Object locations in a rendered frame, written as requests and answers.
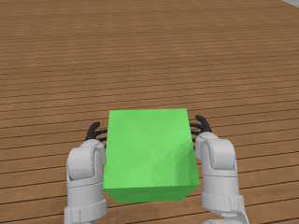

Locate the right robot hand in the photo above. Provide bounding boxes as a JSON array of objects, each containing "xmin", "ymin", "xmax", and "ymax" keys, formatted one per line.
[{"xmin": 189, "ymin": 115, "xmax": 212, "ymax": 149}]

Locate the left robot hand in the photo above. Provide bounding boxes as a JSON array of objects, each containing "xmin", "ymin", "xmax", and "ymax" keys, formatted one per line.
[{"xmin": 85, "ymin": 121, "xmax": 107, "ymax": 148}]

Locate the carton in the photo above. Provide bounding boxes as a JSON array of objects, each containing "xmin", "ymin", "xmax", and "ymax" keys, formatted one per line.
[{"xmin": 103, "ymin": 108, "xmax": 201, "ymax": 203}]

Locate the left robot forearm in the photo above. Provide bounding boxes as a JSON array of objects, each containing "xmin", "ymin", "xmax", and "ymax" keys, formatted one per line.
[{"xmin": 64, "ymin": 139, "xmax": 107, "ymax": 224}]

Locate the right robot forearm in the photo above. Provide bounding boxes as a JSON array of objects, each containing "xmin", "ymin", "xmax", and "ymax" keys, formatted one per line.
[{"xmin": 194, "ymin": 132, "xmax": 249, "ymax": 224}]

